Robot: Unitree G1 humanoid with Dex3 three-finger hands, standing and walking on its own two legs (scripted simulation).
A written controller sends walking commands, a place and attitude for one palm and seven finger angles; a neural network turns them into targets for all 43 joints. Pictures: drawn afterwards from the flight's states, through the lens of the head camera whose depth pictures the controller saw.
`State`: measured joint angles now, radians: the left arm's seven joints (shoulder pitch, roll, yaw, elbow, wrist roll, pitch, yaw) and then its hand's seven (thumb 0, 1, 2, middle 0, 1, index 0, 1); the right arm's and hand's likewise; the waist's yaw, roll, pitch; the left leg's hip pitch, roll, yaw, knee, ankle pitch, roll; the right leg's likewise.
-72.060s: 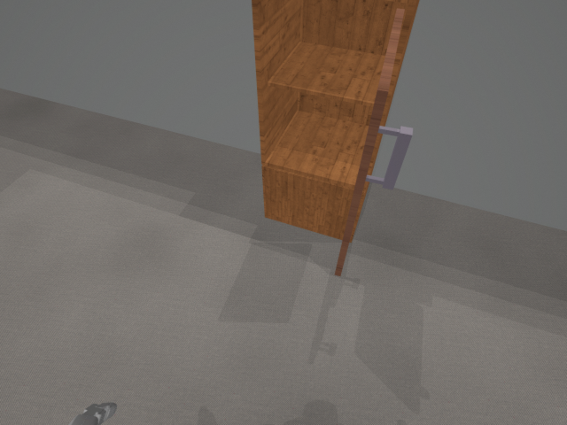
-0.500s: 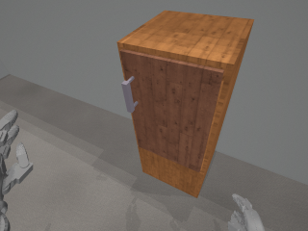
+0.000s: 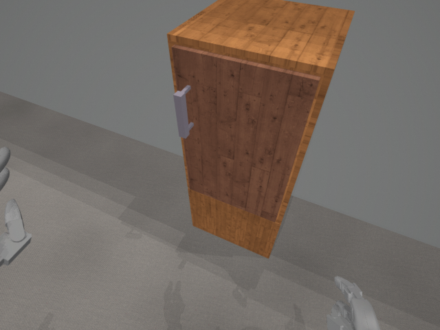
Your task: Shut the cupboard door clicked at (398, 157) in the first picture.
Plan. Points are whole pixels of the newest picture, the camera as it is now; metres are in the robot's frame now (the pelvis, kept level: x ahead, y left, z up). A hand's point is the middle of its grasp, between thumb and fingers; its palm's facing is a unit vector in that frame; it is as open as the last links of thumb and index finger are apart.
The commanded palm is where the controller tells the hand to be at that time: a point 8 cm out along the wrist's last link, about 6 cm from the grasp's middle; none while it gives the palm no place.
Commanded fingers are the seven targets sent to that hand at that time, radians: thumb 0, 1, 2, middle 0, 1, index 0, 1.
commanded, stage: step back with the hand held close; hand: left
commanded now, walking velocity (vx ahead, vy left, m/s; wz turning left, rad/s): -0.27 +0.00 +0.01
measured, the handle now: (185, 112) +0.67 +0.14 +0.01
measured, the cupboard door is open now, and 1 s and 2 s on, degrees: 0 0 0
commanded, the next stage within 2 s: stop stepping back and stand still in 0.62 s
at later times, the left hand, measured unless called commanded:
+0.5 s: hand out of the picture +0.11 +0.28 +0.18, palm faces +0.50 -0.75 -0.44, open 7.4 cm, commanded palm +0.03 +0.32 +0.18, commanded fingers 0.00 0.90 0.90 -0.20 -0.30 -0.20 -0.30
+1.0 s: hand out of the picture +0.00 +0.30 +0.18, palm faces +0.42 -0.80 -0.42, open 7.4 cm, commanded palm -0.06 +0.33 +0.18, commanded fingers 0.00 0.90 0.90 -0.20 -0.30 -0.20 -0.30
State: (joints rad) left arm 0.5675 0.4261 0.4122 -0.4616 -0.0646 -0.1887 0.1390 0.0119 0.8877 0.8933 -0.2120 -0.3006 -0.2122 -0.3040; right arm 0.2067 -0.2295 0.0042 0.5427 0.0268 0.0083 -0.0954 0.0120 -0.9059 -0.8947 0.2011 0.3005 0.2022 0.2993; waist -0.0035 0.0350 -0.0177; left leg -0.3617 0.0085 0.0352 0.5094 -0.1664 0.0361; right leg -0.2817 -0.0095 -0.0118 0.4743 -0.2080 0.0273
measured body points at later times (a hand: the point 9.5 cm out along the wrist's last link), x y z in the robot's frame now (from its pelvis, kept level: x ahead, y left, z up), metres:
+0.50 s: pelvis -0.09 +0.01 -0.01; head -0.07 +0.03 +0.44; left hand +0.08 +0.32 +0.20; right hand +0.09 -0.23 -0.09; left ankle +0.06 +0.10 -0.73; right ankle -0.02 -0.13 -0.72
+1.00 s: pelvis -0.20 +0.03 +0.00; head -0.20 +0.06 +0.45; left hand -0.03 +0.34 +0.20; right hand -0.03 -0.20 -0.06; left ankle -0.05 +0.10 -0.73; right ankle -0.24 -0.07 -0.72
